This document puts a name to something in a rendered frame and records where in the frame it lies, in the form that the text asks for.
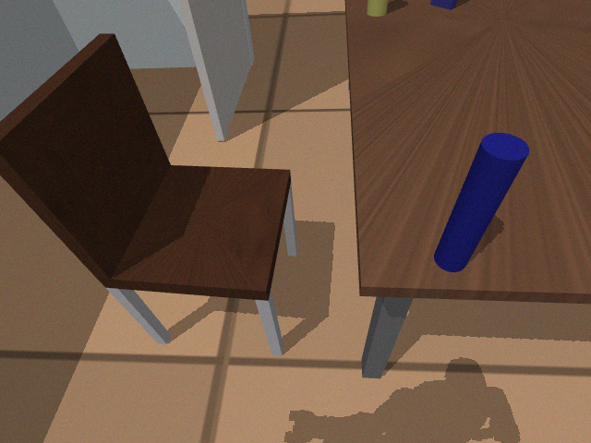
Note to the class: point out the chair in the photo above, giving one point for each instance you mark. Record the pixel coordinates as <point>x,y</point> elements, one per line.
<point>83,153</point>

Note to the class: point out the table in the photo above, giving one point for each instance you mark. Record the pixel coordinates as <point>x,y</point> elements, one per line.
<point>426,85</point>

